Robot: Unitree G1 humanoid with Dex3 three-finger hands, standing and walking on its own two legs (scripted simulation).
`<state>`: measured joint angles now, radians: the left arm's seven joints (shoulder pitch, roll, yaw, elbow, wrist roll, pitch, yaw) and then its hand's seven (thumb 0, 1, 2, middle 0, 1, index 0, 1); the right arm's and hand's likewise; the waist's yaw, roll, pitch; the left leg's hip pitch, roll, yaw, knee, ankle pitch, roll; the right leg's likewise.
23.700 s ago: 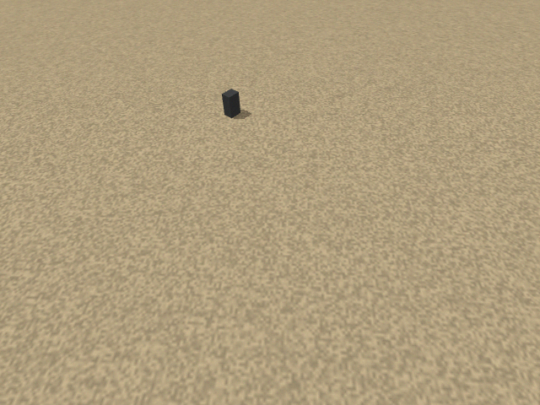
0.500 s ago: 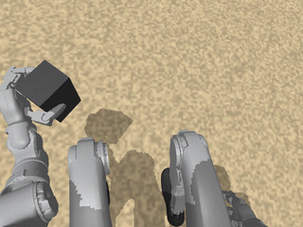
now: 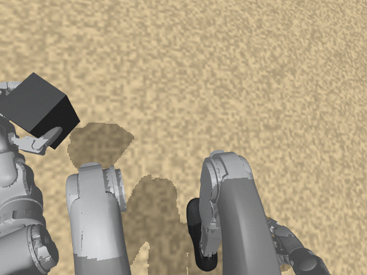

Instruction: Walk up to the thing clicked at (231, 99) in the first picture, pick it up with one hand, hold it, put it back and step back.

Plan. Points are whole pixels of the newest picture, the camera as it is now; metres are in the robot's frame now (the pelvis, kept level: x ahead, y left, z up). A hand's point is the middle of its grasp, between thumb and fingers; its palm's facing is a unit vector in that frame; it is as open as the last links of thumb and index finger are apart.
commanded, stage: crouch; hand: left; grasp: from the side
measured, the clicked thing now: (45, 116) +0.43 +0.27 -0.11
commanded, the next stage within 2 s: lower in 0.08 s
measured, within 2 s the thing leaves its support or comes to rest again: rests again in 1.38 s
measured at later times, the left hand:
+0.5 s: hand (43, 125) +0.42 +0.28 -0.14, palm faces +0.36 -0.93 +0.00, open 11.2 cm
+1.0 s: hand (48, 126) +0.43 +0.28 -0.18, palm faces +0.39 -0.92 +0.01, open 11.0 cm
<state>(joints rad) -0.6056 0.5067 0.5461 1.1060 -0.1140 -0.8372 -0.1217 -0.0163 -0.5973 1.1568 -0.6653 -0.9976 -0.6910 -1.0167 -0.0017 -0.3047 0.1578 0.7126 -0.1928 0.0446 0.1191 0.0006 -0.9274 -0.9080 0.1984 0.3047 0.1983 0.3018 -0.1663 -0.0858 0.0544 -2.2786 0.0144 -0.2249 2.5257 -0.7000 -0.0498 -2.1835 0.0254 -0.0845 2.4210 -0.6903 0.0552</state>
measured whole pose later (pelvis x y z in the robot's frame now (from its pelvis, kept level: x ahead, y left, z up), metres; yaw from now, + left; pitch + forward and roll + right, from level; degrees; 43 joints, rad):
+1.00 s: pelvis -0.01 +0.01 -0.02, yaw -5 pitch +16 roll -15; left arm -0.62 0.72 0.57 1.36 -0.09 -1.05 0.02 -0.02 -0.53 1.14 -0.65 -0.95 -0.68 -0.96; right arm -0.13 -0.35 0.41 0.62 -0.32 0.04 0.16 0.00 -0.92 -0.90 0.20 0.30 0.20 0.30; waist -0.24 -0.22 0.25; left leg -2.24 0.01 -0.35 2.65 -0.71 -0.04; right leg -2.10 0.07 -0.18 2.44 -0.66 0.07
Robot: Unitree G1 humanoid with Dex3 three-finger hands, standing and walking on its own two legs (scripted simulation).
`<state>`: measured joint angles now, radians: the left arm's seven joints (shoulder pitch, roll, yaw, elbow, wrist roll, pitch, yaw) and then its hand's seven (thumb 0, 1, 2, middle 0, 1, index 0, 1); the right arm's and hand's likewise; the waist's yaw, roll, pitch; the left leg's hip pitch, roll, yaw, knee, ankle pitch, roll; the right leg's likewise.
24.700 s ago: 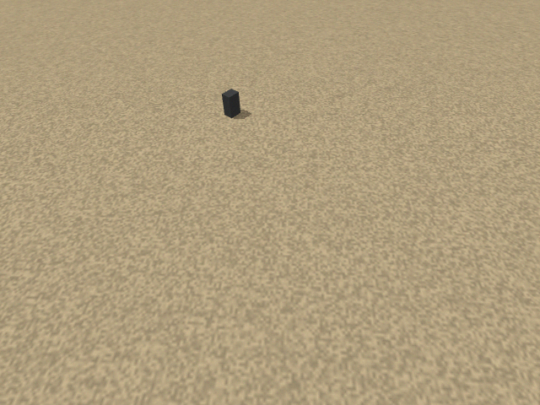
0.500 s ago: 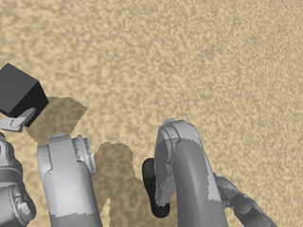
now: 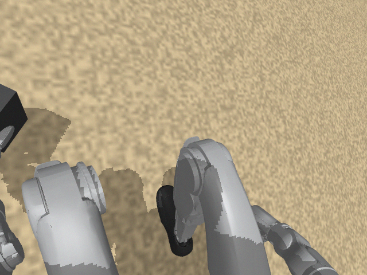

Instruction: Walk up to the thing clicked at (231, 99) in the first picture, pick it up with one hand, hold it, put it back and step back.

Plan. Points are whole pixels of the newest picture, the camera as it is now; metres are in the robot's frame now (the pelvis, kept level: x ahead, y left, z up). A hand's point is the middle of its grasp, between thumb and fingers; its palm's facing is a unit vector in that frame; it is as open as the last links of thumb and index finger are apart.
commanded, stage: lower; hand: left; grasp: from the side
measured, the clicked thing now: out of the picture +0.43 +0.29 -0.18
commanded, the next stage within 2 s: loosen in 0.64 s
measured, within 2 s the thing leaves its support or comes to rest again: rests again in 0.38 s
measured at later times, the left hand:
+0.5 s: hand out of the picture +0.41 +0.30 -0.18, palm faces +0.48 -0.88 +0.02, open 10.9 cm
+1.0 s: hand out of the picture +0.41 +0.30 -0.18, palm faces +0.48 -0.88 +0.02, open 11.7 cm
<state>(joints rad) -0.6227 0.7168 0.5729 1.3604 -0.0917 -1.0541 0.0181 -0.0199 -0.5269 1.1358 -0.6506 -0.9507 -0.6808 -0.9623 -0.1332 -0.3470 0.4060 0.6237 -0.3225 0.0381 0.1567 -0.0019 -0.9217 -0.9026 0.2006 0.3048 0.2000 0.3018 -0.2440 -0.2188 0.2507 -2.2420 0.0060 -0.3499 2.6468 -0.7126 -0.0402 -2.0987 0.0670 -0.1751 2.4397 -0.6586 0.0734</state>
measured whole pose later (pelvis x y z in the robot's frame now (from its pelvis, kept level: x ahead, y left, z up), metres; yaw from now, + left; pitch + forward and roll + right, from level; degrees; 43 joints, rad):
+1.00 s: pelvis -0.01 +0.01 +0.00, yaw -3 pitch +11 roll -18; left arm -0.62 0.80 0.54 1.46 -0.08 -1.15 0.09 -0.02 -0.39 0.73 -0.65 -0.69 -0.67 -0.69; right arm -0.19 -0.35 0.50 0.58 -0.37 0.03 0.16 0.00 -0.91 -0.89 0.20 0.31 0.20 0.30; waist -0.24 -0.28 0.30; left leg -2.21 0.02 -0.41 2.68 -0.72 -0.02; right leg -2.05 0.10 -0.22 2.42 -0.63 0.08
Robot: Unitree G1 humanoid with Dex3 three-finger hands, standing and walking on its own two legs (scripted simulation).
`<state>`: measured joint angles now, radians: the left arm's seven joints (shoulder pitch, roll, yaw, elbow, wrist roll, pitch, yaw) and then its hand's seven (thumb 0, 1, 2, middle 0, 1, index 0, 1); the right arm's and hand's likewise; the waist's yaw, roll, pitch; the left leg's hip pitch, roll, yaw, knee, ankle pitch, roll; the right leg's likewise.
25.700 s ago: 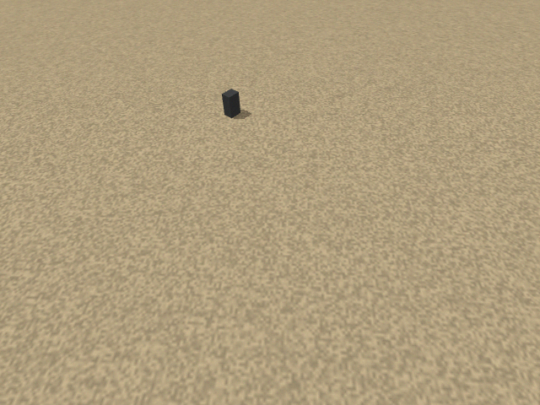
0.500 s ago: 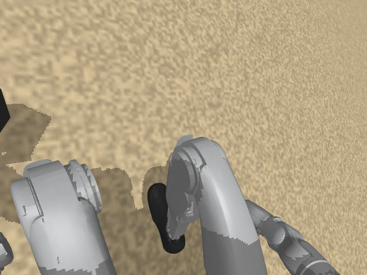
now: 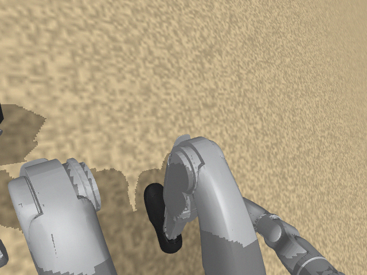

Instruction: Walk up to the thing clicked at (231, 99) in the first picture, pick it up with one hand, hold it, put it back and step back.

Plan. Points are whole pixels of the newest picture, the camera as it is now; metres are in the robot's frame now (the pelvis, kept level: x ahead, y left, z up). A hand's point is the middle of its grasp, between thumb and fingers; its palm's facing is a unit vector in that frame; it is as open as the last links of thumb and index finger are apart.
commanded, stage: open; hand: left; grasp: from the side
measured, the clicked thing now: out of the picture +0.43 +0.30 -0.20
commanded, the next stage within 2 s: withdraw in 0.20 s
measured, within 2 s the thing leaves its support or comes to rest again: neither
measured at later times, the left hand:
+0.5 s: hand out of the picture +0.41 +0.32 -0.17, palm faces +0.53 -0.85 +0.03, open 17.4 cm
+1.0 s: hand out of the picture +0.37 +0.39 -0.07, palm faces +0.44 -0.88 -0.18, open 17.5 cm
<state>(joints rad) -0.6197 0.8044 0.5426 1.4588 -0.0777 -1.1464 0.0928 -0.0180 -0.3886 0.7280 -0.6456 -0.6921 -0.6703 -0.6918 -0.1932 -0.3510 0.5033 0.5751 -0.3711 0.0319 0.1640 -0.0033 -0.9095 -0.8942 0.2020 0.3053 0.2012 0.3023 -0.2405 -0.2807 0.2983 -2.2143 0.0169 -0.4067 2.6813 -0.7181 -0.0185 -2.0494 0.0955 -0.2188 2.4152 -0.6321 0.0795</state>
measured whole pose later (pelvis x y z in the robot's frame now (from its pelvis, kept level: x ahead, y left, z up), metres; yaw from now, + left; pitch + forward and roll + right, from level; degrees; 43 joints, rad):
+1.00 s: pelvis +0.01 +0.00 +0.04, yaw +5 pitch +23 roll -14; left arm -0.57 0.72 0.53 1.07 0.04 -0.58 -0.09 -0.01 -0.54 0.06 -0.06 -0.01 -0.05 -0.02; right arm -0.02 -0.28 0.21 0.60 -0.13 0.10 0.11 0.00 -0.91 -0.90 0.20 0.31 0.20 0.30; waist -0.15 -0.11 0.02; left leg -2.25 0.03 -0.24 2.50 -0.69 0.02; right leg -2.10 0.03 -0.12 2.33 -0.66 0.04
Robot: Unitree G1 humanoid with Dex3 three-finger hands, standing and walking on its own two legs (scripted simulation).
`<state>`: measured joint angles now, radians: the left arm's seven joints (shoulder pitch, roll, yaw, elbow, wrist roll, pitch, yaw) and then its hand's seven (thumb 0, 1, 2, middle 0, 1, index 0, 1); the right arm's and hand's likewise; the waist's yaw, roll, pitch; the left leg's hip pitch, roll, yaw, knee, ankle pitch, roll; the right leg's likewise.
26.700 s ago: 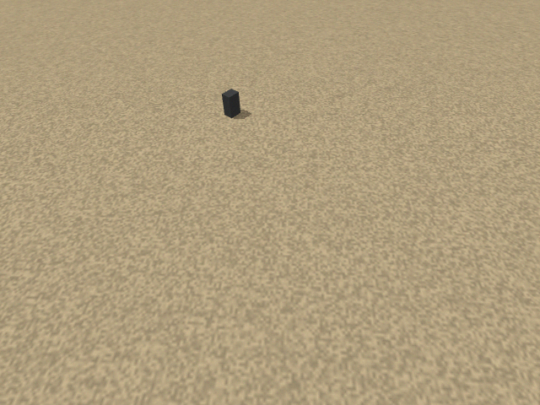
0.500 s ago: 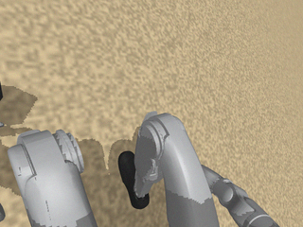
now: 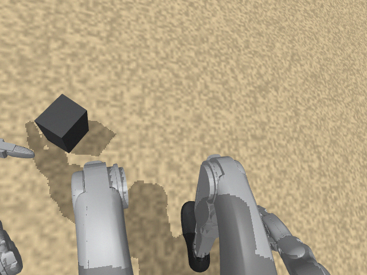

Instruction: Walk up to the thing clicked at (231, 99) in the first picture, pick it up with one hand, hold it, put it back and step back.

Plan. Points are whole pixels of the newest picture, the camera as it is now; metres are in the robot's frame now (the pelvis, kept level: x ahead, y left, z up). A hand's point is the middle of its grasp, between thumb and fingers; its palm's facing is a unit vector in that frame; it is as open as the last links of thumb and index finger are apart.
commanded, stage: home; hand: left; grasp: from the side
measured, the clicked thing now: (65, 126) +0.44 +0.27 -0.24
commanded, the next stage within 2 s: none
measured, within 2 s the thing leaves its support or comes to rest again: neither
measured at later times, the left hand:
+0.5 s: hand out of the picture +0.28 +0.31 +0.08, palm faces +0.27 -0.86 -0.44, open 17.7 cm
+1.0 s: hand out of the picture +0.24 +0.23 +0.29, palm faces +0.30 -0.89 -0.34, open 17.7 cm
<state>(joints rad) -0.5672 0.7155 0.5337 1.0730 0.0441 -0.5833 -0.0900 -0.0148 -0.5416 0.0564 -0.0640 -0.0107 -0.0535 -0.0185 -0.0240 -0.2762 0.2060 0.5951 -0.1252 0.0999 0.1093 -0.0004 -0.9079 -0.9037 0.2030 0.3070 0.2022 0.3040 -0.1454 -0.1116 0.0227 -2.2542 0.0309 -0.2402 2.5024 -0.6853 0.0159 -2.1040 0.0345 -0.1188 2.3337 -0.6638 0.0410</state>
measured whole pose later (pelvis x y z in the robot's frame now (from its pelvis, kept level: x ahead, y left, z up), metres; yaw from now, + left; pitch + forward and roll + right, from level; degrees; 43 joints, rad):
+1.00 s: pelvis +0.09 -0.01 +0.37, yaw +12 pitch +15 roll -2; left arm 0.36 0.25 0.03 0.08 -0.02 0.27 0.19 -0.01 -0.58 0.03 -0.06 -0.04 -0.05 -0.04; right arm 0.27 -0.20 0.02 0.49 0.04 -0.01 -0.18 0.01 -0.90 -0.90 0.20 0.31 0.20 0.30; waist -0.05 0.03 -0.16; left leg -0.88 0.05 -0.04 1.15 -0.54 -0.02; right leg -0.83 -0.03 -0.05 1.11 -0.54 0.02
